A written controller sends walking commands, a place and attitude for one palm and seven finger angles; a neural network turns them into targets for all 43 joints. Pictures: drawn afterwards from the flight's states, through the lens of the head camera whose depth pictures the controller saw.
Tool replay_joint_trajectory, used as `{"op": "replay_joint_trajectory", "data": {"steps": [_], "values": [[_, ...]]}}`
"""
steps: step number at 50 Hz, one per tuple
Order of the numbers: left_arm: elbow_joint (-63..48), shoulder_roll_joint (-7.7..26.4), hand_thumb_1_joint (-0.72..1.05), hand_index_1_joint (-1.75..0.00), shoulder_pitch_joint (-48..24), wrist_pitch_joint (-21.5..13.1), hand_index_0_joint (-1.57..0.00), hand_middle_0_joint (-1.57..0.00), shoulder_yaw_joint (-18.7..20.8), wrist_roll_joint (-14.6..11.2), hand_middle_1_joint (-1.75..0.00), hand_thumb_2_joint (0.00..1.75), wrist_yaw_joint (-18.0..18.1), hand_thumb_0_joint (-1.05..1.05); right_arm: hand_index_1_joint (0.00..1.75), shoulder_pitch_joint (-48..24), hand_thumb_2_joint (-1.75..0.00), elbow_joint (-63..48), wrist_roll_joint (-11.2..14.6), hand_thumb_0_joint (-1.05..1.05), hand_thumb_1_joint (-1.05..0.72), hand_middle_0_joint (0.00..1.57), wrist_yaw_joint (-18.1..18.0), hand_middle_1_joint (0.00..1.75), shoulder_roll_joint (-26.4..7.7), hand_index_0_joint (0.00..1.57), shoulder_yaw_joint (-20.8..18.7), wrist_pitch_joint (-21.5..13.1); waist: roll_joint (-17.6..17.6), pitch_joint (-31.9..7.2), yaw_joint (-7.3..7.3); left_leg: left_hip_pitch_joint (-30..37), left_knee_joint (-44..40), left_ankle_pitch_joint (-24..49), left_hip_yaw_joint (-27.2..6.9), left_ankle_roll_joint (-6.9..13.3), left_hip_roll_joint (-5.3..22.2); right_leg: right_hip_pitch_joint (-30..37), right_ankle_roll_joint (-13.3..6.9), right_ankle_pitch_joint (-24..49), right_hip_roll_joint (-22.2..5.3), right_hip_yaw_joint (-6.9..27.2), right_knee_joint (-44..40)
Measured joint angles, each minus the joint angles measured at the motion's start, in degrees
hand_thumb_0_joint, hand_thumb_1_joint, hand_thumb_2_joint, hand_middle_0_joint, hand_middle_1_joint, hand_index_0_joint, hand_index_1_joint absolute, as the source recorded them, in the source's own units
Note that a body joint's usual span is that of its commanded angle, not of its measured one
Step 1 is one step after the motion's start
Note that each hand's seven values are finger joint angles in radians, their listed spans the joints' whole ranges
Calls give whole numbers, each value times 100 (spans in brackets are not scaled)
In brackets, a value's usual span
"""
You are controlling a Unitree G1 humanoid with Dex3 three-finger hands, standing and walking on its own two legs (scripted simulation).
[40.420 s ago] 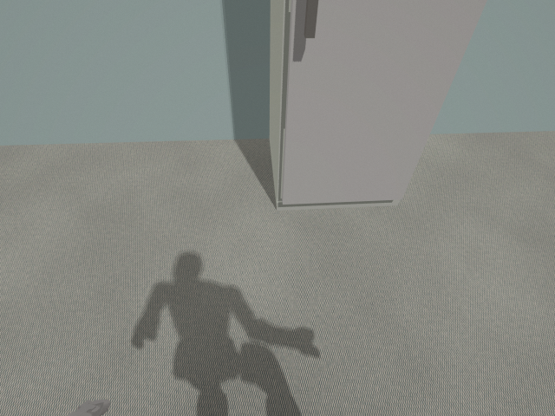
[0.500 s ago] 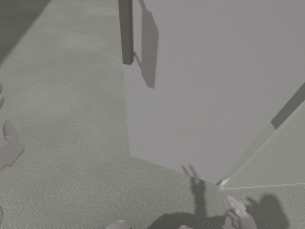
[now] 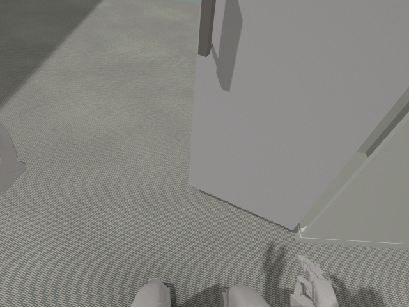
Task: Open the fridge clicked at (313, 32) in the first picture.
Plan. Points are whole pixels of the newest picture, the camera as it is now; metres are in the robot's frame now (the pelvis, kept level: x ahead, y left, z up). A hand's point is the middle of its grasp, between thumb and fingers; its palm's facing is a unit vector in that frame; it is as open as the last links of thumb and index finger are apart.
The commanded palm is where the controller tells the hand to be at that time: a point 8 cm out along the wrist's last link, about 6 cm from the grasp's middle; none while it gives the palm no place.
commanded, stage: stop stepping back and stand still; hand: left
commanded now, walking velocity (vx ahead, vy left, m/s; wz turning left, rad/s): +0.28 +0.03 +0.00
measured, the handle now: (211, 9) +0.78 +0.02 +0.24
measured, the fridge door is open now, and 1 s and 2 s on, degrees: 67 67 67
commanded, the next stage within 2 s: let the arm hang, fingers relaxed in 1.26 s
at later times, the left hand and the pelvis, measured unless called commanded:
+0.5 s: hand out of the picture +0.12 +0.26 +0.19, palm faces +0.29 -0.87 -0.40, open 7.5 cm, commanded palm +0.06 +0.32 +0.21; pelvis -0.11 +0.03 +0.03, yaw -7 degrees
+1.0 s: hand (56, 236) +0.16 +0.19 +0.20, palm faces +0.24 -0.84 -0.48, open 7.4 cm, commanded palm +0.11 +0.25 +0.21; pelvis -0.08 -0.02 +0.02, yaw -11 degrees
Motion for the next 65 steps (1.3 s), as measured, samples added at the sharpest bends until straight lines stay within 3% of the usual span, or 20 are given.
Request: {"op": "replay_joint_trajectory", "data": {"steps": [3, 4, 5, 7, 9, 12, 15, 18, 22, 26, 32, 37, 39, 43, 46, 49, 53, 57, 61, 65], "values": [[-418, 130, 89, -30, 794, 44, -21, -22, 234, -176, -30, 89, 56, 2, 30, 180, -90, -98, 5, 1, -91, 20, 32, 30, 63, 21, 84, 111, -138, -443, -18, -132, -533, -170, 477, -248, 53, 1223, -254, -525, -44, -412, -2003], [-550, 250, 89, -30, 1036, 87, -21, -22, 373, -206, -30, 89, 83, 1, 30, 222, -90, -177, 3, 1, -91, 20, 8, 30, 70, 21, 102, 158, -276, -578, 42, -287, -463, -557, 658, -353, -24, 1661, -409, -693, -116, -365, -3003], [-683, 404, 89, -30, 1226, 100, -21, -22, 567, -210, -30, 89, 120, 1, 30, 228, -90, -265, 14, 1, -90, 20, -11, 30, 61, 21, 121, 191, -533, -692, 201, -579, -31, -991, 745, -401, -192, 1920, -608, -691, -268, -19, -3937], [-677, 235, 89, -30, 1248, 79, -21, -22, 479, -149, -30, 89, 89, 1, 30, 82, -90, 53, 20, 1, -90, 20, -43, 30, -164, 21, 105, 271, -353, -624, 475, -944, 1523, -1208, 69, -424, -351, 1675, -722, -304, -203, 71, -3765], [-282, 98, 89, -30, 1164, 16, -21, -22, 237, -122, -30, 89, 39, 1, 30, 186, -90, 452, -23, 1, -91, 20, -90, 30, -277, 21, 138, 400, -333, -819, 659, -820, 2621, -953, -226, -475, -563, 1758, -660, 165, -252, 105, -4008], [516, -251, 89, -30, 935, 101, -21, -22, -4, -70, -30, 90, 147, 1, 30, 436, -90, 574, -1, 1, -91, 20, -231, 30, -395, 21, 193, 390, -368, -1117, 821, -85, 2483, -737, -207, -401, -746, 1947, -489, 767, -388, 301, -4729], [1322, -521, 89, -30, 584, 326, -20, -21, -270, -11, -30, 90, 309, 1, 30, 508, -90, 456, 0, 1, -91, 20, -365, 30, -520, 21, 172, 296, -314, -1161, 712, 915, 1004, -1083, -8, -205, -796, 1950, -393, 1048, -511, 367, -5032], [1471, -646, 89, -30, 331, 592, -20, -21, -588, 32, -30, 90, 352, 1, 30, 467, -90, 311, -51, 1, -91, 20, -437, 30, -612, 21, 162, 207, -256, -1071, 483, 1913, -676, -1214, 162, -9, -706, 1695, -323, 1005, -490, 259, -4751], [788, -482, 90, -30, 772, 552, -20, -21, -574, 29, -30, 90, 309, 2, 30, 96, -90, 157, -56, 1, -91, 20, -356, 30, -304, 21, 220, 164, -626, -633, 199, 1993, -672, -715, 497, -90, -685, 902, -281, 307, -460, 304, -3049], [-113, -46, 89, -30, 1424, 367, -20, -21, -435, 95, -30, 90, 152, 2, 29, 291, -90, 51, -58, 1, -91, 20, -196, 30, -28, 20, 279, 48, -566, -572, -19, 2157, -1030, -544, 509, -147, -427, 421, -213, 795, -489, -150, -2318], [-97, 250, 89, -30, 1628, 42, -21, -22, 118, 72, -30, 89, 241, 1, 30, 613, -90, 166, -50, 1, -90, 20, -204, 30, -41, 21, 276, 316, 6, -679, 58, 2147, -1354, -391, 492, -232, -39, 863, -173, 938, -620, -471, -3604], [681, 179, 89, -30, 1518, 351, -21, -21, 287, -12, -30, 90, 354, 1, 30, 635, -90, 195, 12, 1, -90, 20, -244, 30, -114, 21, 268, 472, 67, -707, 97, 1833, -807, -696, 594, -408, -18, 1809, -169, 1122, -677, -472, -5144], [880, -121, 89, -30, 1314, 474, -20, -21, 38, 30, -30, 90, 348, 1, 30, 487, -90, 306, 27, 1, -90, 20, -216, 30, -263, 21, 207, 511, 228, -598, 110, 1550, -169, -1065, 414, -313, 46, 1755, -302, 1069, -587, -503, -4983], [682, -543, 89, -30, 1189, 566, -21, -21, -541, 92, -30, 90, 270, 2, 30, 197, -90, 478, 34, 1, -91, 20, -167, 30, -462, 21, 97, 586, 43, -371, 174, 1046, 1174, -1831, 71, -236, -442, 1775, -422, 843, -672, -428, -4740], [115, -488, 89, -30, 1535, 435, -21, -22, -572, 103, -30, 89, 238, 2, 29, 43, -90, 274, 11, 1, -91, 20, -201, 30, -462, 20, 84, 606, -222, -288, 108, 1040, 788, -1512, 155, -226, -596, 1882, -446, 817, -649, -362, -4778], [-382, -181, 88, -30, 1755, 251, -21, -22, -335, 55, -30, 89, 262, 2, 29, -11, -90, -18, -17, 1, -91, 20, -261, 30, -481, 20, 36, 546, -274, -265, 76, 1339, -293, -546, 184, -211, -634, 1983, -438, 706, -480, -389, -4714], [-331, 194, 88, -30, 1571, 75, -22, -22, 76, -2, -31, 89, 320, 1, 29, -93, -90, -124, 11, 1, -91, 20, -291, 30, -333, 20, -10, 490, -542, -418, 180, 1493, -440, -666, 333, -15, -687, 1959, -308, 565, -516, -183, -4549], [173, 95, 89, -30, 1206, 124, -21, -22, 156, -3, -30, 89, 312, 1, 29, -177, -90, -233, -6, 1, -91, 20, -236, 30, -309, 20, 88, 358, -334, -479, 177, 1479, -580, -595, 279, -52, -634, 1991, -253, 758, -475, -144, -4877], [362, -197, 89, -30, 1255, 299, -21, -21, -110, -40, -30, 90, 256, 1, 29, -205, -90, -235, 54, 1, -91, 20, -141, 30, -288, 20, 211, 414, -60, -510, 164, 1413, -653, -538, 192, -125, -513, 2064, -427, 947, -324, -219, -5236], [233, -315, 89, -30, 1553, 451, -21, -21, -444, -40, -30, 90, 178, 1, 29, -112, -90, -151, 67, 1, -91, 20, -139, 30, -244, 21, 264, 564, -60, -551, 143, 1390, -643, -552, 161, -159, -517, 2046, -463, 905, -322, -245, -5210]]}}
